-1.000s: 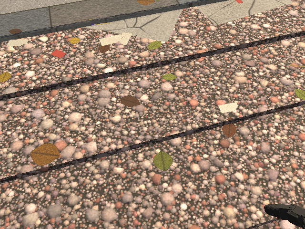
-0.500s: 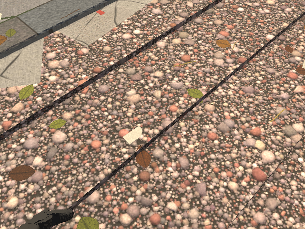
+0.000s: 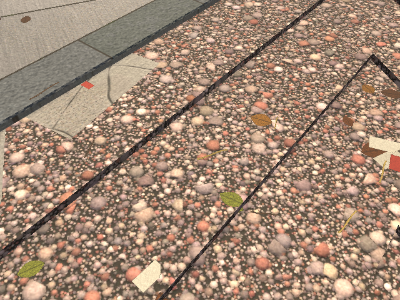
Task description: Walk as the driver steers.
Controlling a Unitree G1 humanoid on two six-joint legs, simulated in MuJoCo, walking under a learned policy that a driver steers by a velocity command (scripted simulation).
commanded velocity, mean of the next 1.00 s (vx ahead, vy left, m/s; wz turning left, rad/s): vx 0.50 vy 0.00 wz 0.20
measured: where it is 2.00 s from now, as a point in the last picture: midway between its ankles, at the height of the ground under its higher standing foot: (177, 218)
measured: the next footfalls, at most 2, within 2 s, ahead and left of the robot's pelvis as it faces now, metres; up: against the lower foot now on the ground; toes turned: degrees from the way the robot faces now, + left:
left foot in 0.02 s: +0.15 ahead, +0.12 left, +0.01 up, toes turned +5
right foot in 0.54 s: +0.46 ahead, -0.14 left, +0.01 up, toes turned +1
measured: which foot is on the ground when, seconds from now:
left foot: up 0.00-0.00, down 0.02-0.56, up 0.58-1.00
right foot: down 0.00-0.02, up 0.04-0.52, down 0.54-1.00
